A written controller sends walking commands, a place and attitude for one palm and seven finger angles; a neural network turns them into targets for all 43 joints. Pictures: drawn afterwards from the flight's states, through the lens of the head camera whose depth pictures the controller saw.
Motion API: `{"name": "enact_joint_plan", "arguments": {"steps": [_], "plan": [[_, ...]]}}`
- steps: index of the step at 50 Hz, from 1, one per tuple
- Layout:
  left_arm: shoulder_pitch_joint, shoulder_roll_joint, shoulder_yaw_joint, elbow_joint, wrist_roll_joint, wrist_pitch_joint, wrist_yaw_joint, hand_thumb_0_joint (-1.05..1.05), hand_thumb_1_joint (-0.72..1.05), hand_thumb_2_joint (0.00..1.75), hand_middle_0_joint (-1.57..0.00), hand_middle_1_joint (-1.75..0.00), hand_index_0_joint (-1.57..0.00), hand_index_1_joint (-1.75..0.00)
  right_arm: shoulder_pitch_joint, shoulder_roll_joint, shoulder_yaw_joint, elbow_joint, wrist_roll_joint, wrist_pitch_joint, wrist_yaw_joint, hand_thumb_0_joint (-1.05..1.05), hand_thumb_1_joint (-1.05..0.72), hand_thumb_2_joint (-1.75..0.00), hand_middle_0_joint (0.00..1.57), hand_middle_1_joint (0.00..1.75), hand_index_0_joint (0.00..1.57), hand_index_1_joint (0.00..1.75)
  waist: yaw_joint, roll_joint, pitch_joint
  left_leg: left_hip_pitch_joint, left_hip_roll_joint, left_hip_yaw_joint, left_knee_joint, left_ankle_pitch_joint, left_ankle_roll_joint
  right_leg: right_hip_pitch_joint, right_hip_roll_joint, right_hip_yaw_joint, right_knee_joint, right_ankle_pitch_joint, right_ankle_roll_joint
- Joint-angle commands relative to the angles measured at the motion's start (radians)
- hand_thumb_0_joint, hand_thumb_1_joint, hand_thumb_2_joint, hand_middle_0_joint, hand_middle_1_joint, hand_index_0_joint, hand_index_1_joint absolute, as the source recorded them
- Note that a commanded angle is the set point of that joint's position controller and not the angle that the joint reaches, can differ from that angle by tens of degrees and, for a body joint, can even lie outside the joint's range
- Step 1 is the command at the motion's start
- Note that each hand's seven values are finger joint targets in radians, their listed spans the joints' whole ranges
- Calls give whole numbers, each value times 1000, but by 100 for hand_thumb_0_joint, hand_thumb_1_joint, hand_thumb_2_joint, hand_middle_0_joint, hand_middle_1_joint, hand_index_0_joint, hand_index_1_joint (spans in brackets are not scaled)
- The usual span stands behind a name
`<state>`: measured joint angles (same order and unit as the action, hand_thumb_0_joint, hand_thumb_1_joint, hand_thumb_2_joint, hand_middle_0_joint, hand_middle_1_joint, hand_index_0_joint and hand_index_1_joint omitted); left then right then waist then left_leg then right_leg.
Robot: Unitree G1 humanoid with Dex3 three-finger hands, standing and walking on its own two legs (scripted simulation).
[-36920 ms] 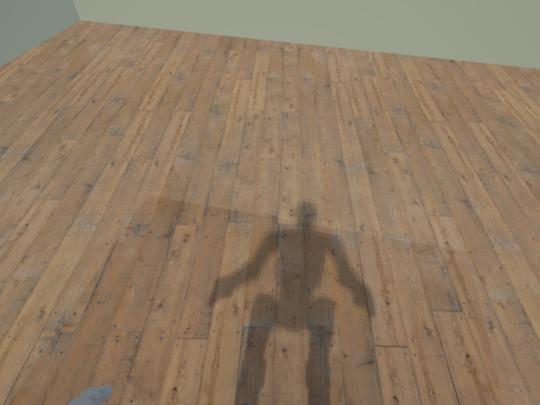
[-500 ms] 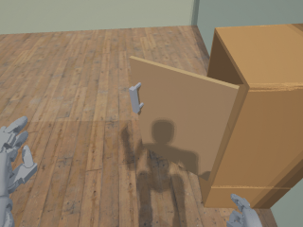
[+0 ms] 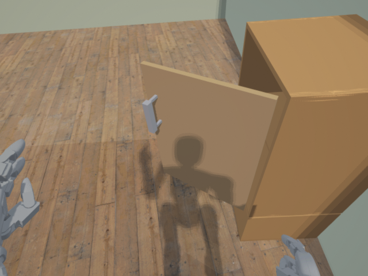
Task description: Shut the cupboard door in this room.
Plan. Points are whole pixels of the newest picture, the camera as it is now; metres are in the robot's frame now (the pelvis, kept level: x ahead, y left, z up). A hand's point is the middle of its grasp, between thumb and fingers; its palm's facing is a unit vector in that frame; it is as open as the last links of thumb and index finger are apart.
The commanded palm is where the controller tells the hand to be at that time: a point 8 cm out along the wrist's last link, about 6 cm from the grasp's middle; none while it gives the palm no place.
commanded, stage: step back with the hand held close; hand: left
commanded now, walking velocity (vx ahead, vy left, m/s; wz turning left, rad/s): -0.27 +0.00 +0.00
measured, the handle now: (153, 113) +0.63 +0.17 -0.03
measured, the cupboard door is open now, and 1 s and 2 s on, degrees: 58 58 58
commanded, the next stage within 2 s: stop stepping back and stand still in 1.06 s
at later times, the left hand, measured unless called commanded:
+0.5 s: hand out of the picture +0.13 +0.30 +0.14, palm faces +0.40 -0.78 -0.49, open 7.4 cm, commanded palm +0.07 +0.34 +0.17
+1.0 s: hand out of the picture +0.01 +0.32 +0.17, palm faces +0.49 -0.74 -0.46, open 7.4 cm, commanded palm -0.08 +0.35 +0.17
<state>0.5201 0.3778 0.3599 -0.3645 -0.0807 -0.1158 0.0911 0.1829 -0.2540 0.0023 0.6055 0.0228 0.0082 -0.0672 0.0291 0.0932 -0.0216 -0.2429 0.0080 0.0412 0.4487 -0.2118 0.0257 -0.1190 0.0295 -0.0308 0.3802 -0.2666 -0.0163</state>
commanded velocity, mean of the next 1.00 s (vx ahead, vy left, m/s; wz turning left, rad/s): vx -0.32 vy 0.00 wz -0.04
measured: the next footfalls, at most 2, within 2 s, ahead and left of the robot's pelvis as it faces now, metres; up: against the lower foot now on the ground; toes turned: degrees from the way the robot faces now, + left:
right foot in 1.10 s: -0.24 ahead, -0.10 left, +0.00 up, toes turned +7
left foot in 1.24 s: -0.09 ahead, +0.13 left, +0.00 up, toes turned +8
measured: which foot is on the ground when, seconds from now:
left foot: down 0.00-1.00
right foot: down 0.00-0.90, up 0.92-1.00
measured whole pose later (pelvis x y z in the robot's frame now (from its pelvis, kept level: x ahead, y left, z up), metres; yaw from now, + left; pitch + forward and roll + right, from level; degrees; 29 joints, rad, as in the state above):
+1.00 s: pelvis -0.19 +0.04 -0.02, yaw +7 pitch +0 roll -7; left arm 0.44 0.49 0.46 -0.46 -0.04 -0.26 0.14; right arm 0.21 -0.21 -0.02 0.60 -0.01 -0.07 -0.08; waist -0.05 0.06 0.02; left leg -0.57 0.06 0.05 0.52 -0.12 0.08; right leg -0.38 0.12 0.00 0.80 -0.40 0.01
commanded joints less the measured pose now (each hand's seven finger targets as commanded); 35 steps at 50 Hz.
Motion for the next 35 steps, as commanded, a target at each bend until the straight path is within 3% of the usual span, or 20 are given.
{"name": "enact_joint_plan", "arguments": {"steps": [1, 4, 6, 9, 11, 14, 15, 17, 19, 22, 24, 25, 28, 29, 30, 32, 34, 35], "plan": [[-22, 240, 152, -257, -8, -81, 33, 0, 90, 90, -20, -30, -20, -30, -122, -97, -48, -186, 1, -27, -19, 0, -90, -90, 20, 30, 20, 30, -11, -59, -168, 149, 41, -34, 10, 362, 33, -68, -101, 46, 11, 473, 53], [-3, 280, 195, -268, -13, -77, 41, 0, 90, 90, -20, -30, -20, -30, -118, -103, -56, -197, 0, -8, -27, 0, -90, -90, 20, 30, 20, 30, -11, -73, -193, 138, 49, -39, 18, 446, 29, -50, -91, 39, 43, 525, 50], [19, 265, 186, -276, -18, -73, 43, 0, 90, 90, -20, -30, -20, -30, -111, -99, -57, -210, 5, 4, -28, 0, -90, -90, 20, 30, 20, 30, -15, -78, -203, 117, 57, -45, 16, 469, 27, -35, -86, 35, 68, 521, 43], [51, 277, 208, -259, -22, -70, 47, 0, 90, 90, -20, -30, -20, -30, -109, -108, -64, -215, 3, 13, -30, 0, -90, -90, 20, 30, 20, 30, -12, -56, -189, 70, 66, -55, -3, 429, 27, -38, -77, 38, 72, 461, 42], [60, 255, 183, -265, -22, -73, 48, 0, 90, 90, -20, -30, -20, -30, -105, -106, -60, -221, 6, 14, -29, 0, -90, -90, 20, 30, 20, 30, -18, -44, -172, 28, 76, -70, -23, 373, 28, -40, -69, 40, 77, 388, 39], [59, 270, 198, -246, -19, -80, 53, 0, 90, 90, -20, -30, -20, -30, -104, -116, -64, -218, 4, 8, -33, 0, -90, -90, 20, 30, 20, 30, -17, -42, -138, -56, 85, -89, -65, 207, 35, -35, -56, 45, 65, 282, 42], [59, 243, 171, -254, -17, -85, 52, 0, 90, 90, -20, -30, -20, -30, -101, -110, -59, -222, 7, 5, -32, 0, -90, -90, 20, 30, 20, 30, -22, -38, -126, -93, 90, -99, -80, 148, 38, -23, -54, 44, 72, 253, 41], [42, 247, 174, -260, -11, -97, 56, 0, 90, 90, -20, -30, -20, -30, -94, -116, -58, -223, 7, -5, -35, 0, -90, -90, 20, 30, 20, 30, -25, -31, -102, -172, 95, -116, -112, -10, 47, 0, -43, 50, 79, 194, 42], [9, 276, 200, -284, 4, -115, 60, 0, 90, 90, -20, -30, -20, -30, -98, -131, -61, -223, 2, -18, -39, 0, -90, -90, 20, 30, 20, 30, -24, 6, -86, -278, 110, -151, -163, -191, 64, 60, -23, 53, 107, 147, 44], [-25, 246, 186, -303, 22, -138, 62, 0, 90, 90, -20, -30, -20, -30, -90, -132, -58, -227, -1, -39, -42, 0, -90, -90, 20, 30, 20, 30, -25, 65, -54, -438, 151, -211, -239, -415, 86, 136, 11, 43, 198, 88, 47], [-41, 274, 220, -306, 36, -149, 64, 0, 90, 90, -20, -30, -20, -30, -88, -140, -62, -215, -10, -54, -44, 0, -90, -90, 20, 30, 20, 30, -18, 86, -54, -524, 182, -248, -275, -501, 101, 190, 33, 42, 263, 79, 48], [-51, 242, 195, -318, 38, -153, 62, 0, 90, 90, -20, -30, -20, -30, -82, -132, -60, -215, -10, -60, -43, 0, -90, -90, 20, 30, 20, 30, -21, 93, -57, -543, 187, -240, -265, -510, 103, 198, 33, 42, 282, 78, 47], [-36, 248, 215, -322, 43, -167, 61, 0, 90, 90, -20, -30, -20, -30, -80, -136, -67, -209, -12, -82, -37, 0, -90, -90, 20, 30, 20, 30, -22, 94, -66, -557, 190, -249, -240, -546, 104, 191, 49, 61, 305, 71, 43], [-12, 275, 248, -313, 43, -171, 64, 0, 90, 90, -20, -30, -20, -30, -68, -138, -73, -203, -14, -88, -35, 0, -90, -90, 20, 30, 20, 30, -21, 75, -76, -534, 182, -245, -227, -526, 98, 175, 50, 67, 287, 66, 37], [6, 240, 217, -319, 31, -175, 60, 0, 90, 90, -20, -30, -20, -30, -65, -122, -68, -203, -10, -91, -31, 0, -90, -90, 20, 30, 20, 30, -25, 50, -90, -471, 160, -215, -181, -460, 83, 122, 33, 83, 249, 75, 27], [16, 245, 224, -351, 25, -185, 62, 0, 90, 90, -20, -30, -20, -30, -56, -119, -71, -195, -9, -103, -25, 0, -90, -90, 20, 30, 20, 30, -27, -9, -133, -379, 117, -161, -92, -385, 60, 42, 2, 142, 192, 80, 13], [22, 269, 237, -359, 24, -186, 68, 0, 90, 90, -20, -30, -20, -30, -41, -114, -75, -178, -15, -110, -18, 0, -90, -90, 20, 30, 20, 30, -33, -86, -137, -277, 73, -107, 26, -314, 32, -96, -61, 232, 89, 1, -10], [-1, 235, 190, -369, 21, -187, 69, 0, 90, 90, -20, -30, -20, -30, -43, -95, -66, -174, -16, -110, -15, 0, -90, -90, 20, 30, 20, 30, -42, -112, -117, -211, 51, -83, 83, -263, 13, -196, -105, 266, 29, -46, -28]]}}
